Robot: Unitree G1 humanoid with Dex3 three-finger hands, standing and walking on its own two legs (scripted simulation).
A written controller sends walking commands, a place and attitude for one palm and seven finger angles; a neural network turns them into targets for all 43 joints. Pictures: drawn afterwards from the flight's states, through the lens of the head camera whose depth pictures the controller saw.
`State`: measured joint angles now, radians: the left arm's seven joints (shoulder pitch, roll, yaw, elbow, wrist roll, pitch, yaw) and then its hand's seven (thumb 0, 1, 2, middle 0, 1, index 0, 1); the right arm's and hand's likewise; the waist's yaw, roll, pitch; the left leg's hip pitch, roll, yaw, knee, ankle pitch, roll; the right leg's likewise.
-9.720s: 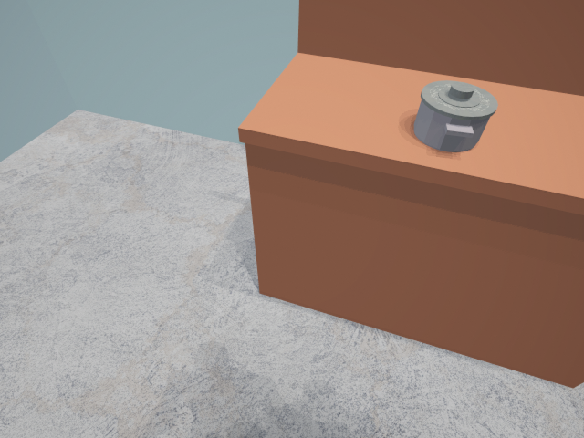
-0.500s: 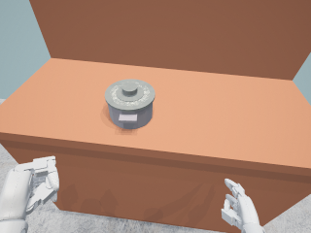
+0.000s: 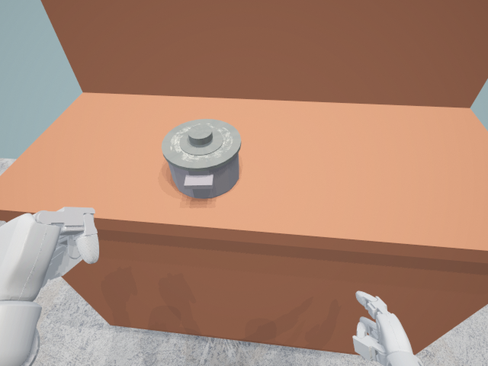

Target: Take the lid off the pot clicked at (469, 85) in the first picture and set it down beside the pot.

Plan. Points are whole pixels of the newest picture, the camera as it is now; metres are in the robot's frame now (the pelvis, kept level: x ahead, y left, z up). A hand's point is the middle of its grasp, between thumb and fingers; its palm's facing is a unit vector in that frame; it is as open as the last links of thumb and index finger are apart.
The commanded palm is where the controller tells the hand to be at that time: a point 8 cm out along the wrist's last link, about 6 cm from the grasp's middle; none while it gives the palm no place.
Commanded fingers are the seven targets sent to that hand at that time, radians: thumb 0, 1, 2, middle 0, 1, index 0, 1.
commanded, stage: reach forward and open the fingers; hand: left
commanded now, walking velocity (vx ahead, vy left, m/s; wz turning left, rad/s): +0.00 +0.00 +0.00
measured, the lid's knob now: (200, 134) +0.49 +0.17 +0.13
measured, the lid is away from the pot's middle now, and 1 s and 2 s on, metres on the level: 0.00 0.00 0.00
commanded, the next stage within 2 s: move the open hand above the knob in 0.96 s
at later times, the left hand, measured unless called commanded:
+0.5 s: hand (74, 238) +0.21 +0.26 +0.16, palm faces -0.09 -0.05 -0.99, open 5.6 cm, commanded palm +0.19 +0.25 +0.23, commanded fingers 0.00 -0.18 1.59 -0.96 -0.33 -0.96 -0.33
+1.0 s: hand (84, 203) +0.25 +0.26 +0.18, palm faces -0.06 -0.04 -1.00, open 10.0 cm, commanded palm +0.22 +0.25 +0.26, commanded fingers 0.00 -0.37 1.62 -0.86 -0.08 -0.86 -0.08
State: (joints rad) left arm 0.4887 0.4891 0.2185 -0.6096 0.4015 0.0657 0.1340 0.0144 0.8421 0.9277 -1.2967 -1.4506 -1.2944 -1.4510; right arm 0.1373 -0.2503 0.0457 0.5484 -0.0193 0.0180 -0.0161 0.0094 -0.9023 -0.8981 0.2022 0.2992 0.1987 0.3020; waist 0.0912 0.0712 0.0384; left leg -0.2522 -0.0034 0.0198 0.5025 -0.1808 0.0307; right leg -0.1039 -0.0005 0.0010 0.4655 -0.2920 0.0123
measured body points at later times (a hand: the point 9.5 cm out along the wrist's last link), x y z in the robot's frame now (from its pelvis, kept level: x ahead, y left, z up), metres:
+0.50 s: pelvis -0.03 -0.01 +0.00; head -0.04 -0.05 +0.45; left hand +0.21 +0.26 +0.22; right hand +0.22 -0.20 -0.07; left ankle +0.06 +0.10 -0.74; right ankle -0.02 -0.13 -0.74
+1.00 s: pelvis -0.05 +0.00 +0.00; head -0.06 -0.04 +0.45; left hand +0.25 +0.26 +0.24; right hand +0.19 -0.19 -0.08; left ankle +0.06 +0.10 -0.74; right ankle -0.02 -0.13 -0.74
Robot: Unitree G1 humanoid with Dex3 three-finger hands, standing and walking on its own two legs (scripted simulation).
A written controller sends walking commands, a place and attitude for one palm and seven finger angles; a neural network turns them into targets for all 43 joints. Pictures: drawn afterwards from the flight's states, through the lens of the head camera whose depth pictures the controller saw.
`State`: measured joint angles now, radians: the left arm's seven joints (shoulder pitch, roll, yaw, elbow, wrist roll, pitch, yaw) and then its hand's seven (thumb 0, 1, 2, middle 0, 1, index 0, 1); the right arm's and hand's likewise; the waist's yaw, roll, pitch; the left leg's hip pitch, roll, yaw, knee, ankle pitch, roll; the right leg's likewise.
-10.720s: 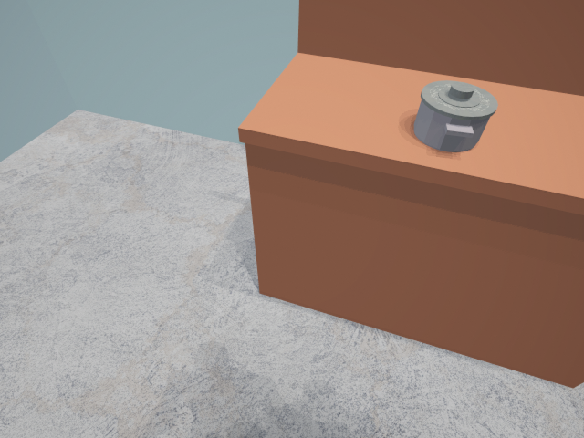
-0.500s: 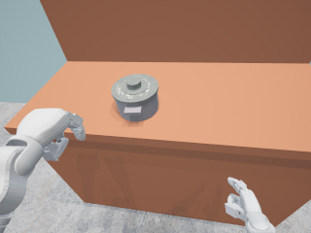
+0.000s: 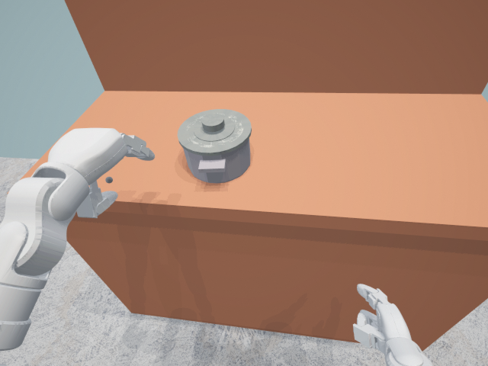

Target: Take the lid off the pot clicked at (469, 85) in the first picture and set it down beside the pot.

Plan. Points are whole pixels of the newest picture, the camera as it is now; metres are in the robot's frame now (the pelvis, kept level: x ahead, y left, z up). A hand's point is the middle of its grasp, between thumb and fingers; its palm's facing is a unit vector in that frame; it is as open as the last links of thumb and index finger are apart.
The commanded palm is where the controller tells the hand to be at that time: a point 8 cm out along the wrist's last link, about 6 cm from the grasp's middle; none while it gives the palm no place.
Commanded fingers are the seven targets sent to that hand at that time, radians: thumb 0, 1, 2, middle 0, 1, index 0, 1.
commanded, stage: move the open hand above the knob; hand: left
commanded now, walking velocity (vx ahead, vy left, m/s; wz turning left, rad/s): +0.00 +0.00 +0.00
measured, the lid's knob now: (213, 122) +0.54 +0.15 +0.13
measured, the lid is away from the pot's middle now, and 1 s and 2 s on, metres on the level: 0.00 0.00 0.00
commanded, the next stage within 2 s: none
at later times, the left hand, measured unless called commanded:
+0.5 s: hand (146, 152) +0.36 +0.21 +0.19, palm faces -0.10 -0.05 -0.99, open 10.1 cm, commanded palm +0.34 +0.21 +0.26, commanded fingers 0.00 -0.37 1.62 -0.86 -0.08 -0.86 -0.08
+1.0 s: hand (174, 131) +0.42 +0.18 +0.19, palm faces -0.19 -0.05 -0.98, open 10.1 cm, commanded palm +0.41 +0.18 +0.26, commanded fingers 0.00 -0.37 1.62 -0.86 -0.08 -0.86 -0.08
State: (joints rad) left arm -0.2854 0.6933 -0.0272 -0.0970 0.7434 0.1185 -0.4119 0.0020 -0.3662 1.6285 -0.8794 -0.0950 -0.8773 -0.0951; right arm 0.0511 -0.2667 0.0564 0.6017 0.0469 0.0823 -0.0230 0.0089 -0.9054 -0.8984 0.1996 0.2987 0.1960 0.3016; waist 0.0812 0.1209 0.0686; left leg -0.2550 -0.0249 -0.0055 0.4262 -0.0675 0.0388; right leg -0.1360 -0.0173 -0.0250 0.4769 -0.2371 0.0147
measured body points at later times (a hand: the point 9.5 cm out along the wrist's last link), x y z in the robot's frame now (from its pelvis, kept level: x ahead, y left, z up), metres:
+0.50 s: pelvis +0.02 -0.01 +0.00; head +0.01 -0.05 +0.45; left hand +0.36 +0.21 +0.25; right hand +0.24 -0.22 -0.09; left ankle +0.11 +0.09 -0.74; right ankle +0.02 -0.14 -0.74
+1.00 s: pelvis +0.04 -0.02 +0.00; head +0.05 -0.06 +0.45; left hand +0.43 +0.18 +0.24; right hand +0.25 -0.24 -0.10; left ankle +0.11 +0.09 -0.74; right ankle +0.02 -0.14 -0.74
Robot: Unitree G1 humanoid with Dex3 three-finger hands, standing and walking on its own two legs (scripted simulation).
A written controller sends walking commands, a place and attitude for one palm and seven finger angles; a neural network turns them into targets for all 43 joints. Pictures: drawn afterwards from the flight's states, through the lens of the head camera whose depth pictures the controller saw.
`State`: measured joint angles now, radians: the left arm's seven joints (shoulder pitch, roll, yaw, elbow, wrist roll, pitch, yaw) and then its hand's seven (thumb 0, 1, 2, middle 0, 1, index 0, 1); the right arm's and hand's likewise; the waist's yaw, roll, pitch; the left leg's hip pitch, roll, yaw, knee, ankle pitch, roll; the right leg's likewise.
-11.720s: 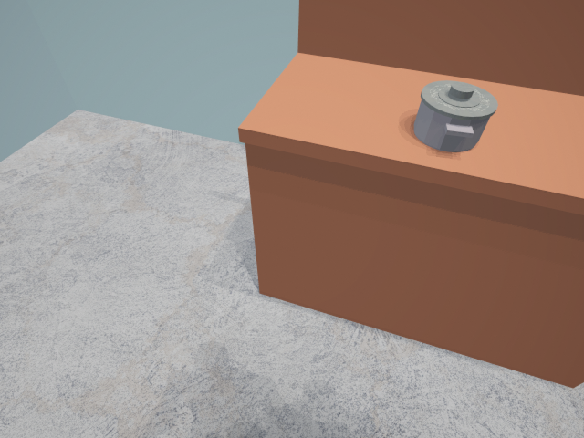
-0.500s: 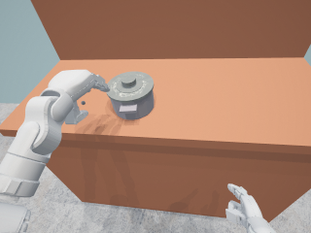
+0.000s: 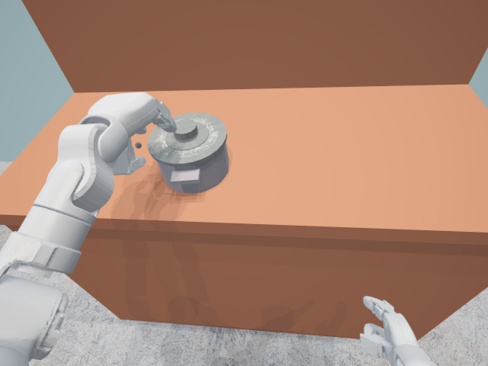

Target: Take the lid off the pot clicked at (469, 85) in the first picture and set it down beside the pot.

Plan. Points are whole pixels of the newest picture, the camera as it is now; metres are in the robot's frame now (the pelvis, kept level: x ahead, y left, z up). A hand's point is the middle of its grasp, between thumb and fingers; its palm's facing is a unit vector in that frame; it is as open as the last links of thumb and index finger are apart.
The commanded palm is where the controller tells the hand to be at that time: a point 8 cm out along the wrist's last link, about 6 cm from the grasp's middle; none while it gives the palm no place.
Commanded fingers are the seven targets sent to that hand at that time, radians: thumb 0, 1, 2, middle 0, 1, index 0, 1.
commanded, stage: move the open hand above the knob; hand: left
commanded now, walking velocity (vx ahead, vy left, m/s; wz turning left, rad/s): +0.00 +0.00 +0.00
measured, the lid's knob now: (185, 129) +0.50 +0.16 +0.13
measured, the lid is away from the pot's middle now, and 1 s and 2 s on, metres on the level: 0.00 0.00 0.00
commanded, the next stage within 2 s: lower the open fingers around the knob in 1.36 s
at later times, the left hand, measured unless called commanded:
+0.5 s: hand (164, 120) +0.45 +0.17 +0.19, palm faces -0.23 -0.04 -0.97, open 10.1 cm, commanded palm +0.44 +0.17 +0.26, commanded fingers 0.00 -0.37 1.62 -0.86 -0.08 -0.86 -0.08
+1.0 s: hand (174, 109) +0.48 +0.16 +0.19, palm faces -0.24 -0.05 -0.97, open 10.1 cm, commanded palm +0.46 +0.17 +0.26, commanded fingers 0.00 -0.37 1.62 -0.86 -0.08 -0.86 -0.08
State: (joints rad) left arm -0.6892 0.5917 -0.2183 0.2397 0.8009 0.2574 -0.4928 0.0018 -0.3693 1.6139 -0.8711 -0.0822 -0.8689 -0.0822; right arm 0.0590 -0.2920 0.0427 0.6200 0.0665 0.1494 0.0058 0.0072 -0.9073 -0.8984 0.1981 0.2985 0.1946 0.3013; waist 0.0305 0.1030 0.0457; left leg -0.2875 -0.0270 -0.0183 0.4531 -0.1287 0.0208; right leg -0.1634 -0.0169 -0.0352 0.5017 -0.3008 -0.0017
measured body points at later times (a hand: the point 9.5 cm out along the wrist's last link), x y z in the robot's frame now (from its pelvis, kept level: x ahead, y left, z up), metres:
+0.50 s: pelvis +0.01 +0.00 +0.00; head +0.04 -0.03 +0.45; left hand +0.46 +0.17 +0.24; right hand +0.18 -0.23 -0.12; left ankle +0.07 +0.11 -0.74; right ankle -0.02 -0.12 -0.74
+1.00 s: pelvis +0.03 +0.01 +0.00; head +0.06 -0.03 +0.45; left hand +0.49 +0.16 +0.24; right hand +0.16 -0.24 -0.13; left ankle +0.07 +0.11 -0.74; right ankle -0.02 -0.12 -0.74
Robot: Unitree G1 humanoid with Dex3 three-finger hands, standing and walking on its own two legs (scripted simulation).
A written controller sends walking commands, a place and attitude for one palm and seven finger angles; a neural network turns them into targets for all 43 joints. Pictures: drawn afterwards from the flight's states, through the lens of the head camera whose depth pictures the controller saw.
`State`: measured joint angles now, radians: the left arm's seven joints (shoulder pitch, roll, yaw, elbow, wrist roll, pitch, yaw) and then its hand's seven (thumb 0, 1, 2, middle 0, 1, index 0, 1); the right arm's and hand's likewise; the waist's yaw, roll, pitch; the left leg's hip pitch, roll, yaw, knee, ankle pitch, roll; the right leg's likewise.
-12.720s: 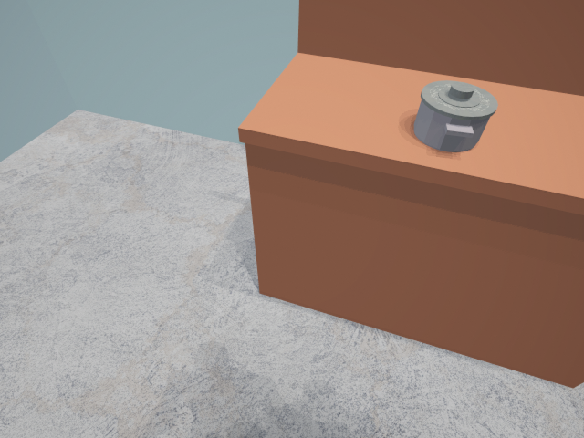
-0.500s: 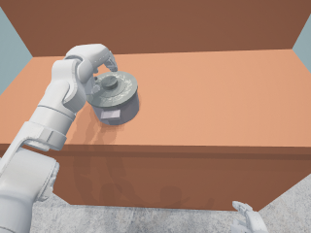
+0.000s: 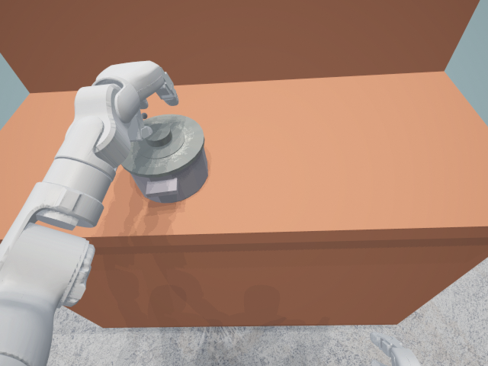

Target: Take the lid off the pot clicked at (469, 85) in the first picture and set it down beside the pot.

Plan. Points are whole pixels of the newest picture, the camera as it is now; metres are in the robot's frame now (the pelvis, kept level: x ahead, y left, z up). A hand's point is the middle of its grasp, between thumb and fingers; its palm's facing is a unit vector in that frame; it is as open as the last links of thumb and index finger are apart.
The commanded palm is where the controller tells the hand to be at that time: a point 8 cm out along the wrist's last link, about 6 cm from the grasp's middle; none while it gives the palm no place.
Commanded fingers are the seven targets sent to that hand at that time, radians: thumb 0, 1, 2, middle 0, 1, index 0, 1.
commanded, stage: move the open hand above the knob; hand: left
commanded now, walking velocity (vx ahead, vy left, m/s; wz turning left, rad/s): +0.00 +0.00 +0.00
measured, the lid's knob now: (158, 134) +0.47 +0.16 +0.13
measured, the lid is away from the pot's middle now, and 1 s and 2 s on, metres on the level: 0.00 0.00 0.00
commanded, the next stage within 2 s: lower the open fingers around the knob in 0.36 s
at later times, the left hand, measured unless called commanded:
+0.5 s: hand (138, 118) +0.44 +0.16 +0.19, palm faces -0.22 -0.07 -0.97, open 10.1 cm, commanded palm +0.42 +0.17 +0.26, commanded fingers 0.00 -0.37 1.62 -0.86 -0.08 -0.86 -0.08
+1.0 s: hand (144, 138) +0.43 +0.16 +0.16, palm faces -0.29 -0.09 -0.95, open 10.2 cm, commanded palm +0.41 +0.16 +0.22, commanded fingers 0.00 -0.37 1.62 -0.86 -0.08 -0.86 -0.08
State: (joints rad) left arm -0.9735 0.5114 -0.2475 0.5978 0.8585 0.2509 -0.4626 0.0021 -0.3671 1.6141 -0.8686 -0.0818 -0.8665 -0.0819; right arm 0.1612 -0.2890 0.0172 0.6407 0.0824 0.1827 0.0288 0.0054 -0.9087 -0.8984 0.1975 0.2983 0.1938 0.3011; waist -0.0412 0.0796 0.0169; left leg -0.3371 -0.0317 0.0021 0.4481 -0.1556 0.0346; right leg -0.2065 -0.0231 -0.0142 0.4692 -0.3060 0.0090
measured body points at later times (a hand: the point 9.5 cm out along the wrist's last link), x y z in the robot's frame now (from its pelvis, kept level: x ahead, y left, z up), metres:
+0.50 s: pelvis +0.00 +0.00 +0.00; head +0.02 -0.03 +0.45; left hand +0.45 +0.17 +0.25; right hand +0.17 -0.23 -0.12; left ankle +0.05 +0.10 -0.74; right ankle -0.04 -0.13 -0.74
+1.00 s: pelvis -0.01 +0.00 +0.00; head +0.01 -0.02 +0.45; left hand +0.44 +0.16 +0.22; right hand +0.15 -0.24 -0.12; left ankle +0.05 +0.10 -0.74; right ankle -0.04 -0.13 -0.74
